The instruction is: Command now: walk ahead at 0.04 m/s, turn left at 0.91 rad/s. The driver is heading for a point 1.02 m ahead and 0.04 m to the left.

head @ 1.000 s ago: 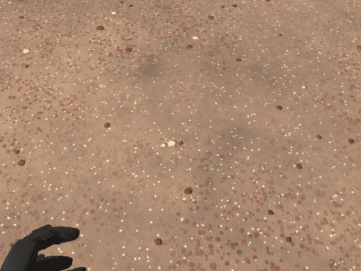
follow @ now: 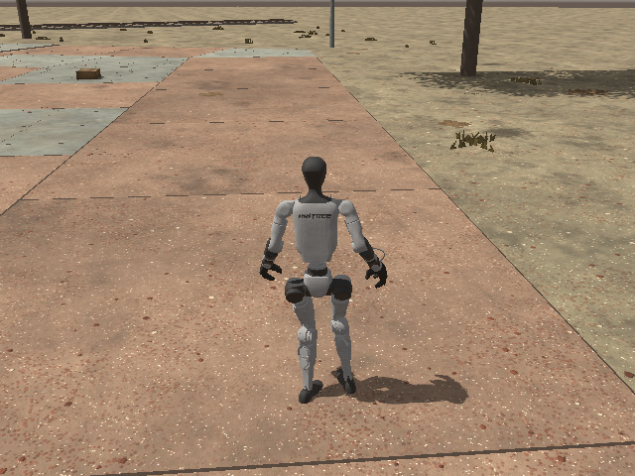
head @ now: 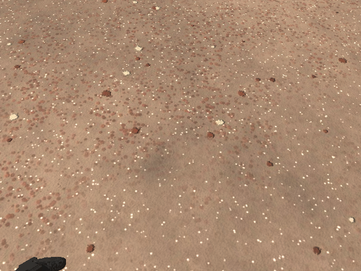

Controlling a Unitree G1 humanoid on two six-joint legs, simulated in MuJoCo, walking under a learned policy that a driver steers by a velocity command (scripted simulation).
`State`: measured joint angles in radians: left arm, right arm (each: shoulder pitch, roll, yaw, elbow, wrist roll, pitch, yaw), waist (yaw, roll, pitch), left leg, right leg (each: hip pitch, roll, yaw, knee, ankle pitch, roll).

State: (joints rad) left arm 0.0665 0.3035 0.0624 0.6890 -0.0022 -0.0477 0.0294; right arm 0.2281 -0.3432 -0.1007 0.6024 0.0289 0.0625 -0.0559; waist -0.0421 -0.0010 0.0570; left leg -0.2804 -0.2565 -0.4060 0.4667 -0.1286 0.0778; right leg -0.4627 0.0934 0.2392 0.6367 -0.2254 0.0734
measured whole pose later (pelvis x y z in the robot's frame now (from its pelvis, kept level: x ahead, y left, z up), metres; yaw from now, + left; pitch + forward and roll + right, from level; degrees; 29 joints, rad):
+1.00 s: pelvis +0.06 -0.02 -0.01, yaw +7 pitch +2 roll +2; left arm 0.21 0.30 0.08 0.63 -0.03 0.08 -0.03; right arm 0.12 -0.30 -0.09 0.69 0.02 0.01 -0.01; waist 0.02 0.02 0.04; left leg -0.19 0.13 0.32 0.56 -0.37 -0.03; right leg -0.36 -0.08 -0.12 0.72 -0.39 -0.01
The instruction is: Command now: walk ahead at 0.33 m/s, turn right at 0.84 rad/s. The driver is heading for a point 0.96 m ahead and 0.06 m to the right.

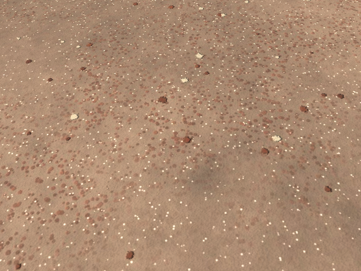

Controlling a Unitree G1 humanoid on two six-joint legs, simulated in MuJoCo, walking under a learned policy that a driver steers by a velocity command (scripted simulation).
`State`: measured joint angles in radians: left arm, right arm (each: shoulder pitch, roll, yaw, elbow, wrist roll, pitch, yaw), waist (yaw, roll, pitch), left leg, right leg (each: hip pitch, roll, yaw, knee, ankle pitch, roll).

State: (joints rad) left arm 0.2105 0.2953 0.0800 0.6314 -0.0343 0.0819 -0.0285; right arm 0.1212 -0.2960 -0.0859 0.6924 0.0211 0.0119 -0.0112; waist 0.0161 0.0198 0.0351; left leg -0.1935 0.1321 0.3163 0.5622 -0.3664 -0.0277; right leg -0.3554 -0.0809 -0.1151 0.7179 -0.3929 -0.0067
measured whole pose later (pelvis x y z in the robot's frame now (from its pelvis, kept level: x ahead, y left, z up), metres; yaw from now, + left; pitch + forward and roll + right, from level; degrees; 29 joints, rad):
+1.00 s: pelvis +0.69 -0.23 +0.01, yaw -5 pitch +2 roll -1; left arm 0.24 0.28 0.03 0.72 0.05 -0.08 0.01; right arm 0.31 -0.34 -0.08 0.81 -0.02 -0.03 0.04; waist -0.02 0.05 -0.01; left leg -0.49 0.01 -0.01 1.26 -0.28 0.09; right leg -0.24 -0.03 -0.10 0.50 -0.30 0.01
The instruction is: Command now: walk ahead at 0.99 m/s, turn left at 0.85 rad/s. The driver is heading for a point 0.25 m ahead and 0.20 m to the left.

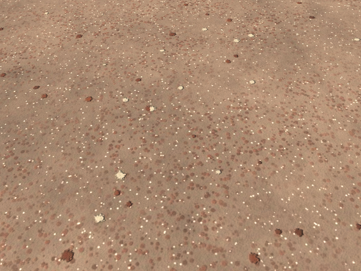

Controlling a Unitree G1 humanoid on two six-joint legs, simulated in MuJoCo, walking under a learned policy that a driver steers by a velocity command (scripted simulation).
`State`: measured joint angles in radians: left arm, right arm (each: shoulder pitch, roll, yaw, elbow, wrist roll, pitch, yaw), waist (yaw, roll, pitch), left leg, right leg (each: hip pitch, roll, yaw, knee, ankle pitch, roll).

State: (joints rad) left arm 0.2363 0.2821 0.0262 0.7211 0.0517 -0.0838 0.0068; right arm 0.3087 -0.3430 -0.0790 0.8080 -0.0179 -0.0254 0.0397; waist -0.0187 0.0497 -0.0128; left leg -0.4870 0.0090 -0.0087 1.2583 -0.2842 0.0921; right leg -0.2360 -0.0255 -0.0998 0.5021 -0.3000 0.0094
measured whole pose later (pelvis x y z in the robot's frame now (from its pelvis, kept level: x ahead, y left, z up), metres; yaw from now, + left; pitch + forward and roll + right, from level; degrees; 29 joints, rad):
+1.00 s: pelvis +0.53 +0.01 +0.00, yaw +19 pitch +0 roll +0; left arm 0.12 0.21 0.02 0.77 0.01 -0.02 0.01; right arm 0.22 -0.24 -0.03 0.95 -0.01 0.03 -0.03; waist -0.01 -0.01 0.02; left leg -0.18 -0.01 -0.03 0.55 -0.38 0.00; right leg -0.37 0.01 -0.01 0.53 -0.17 -0.02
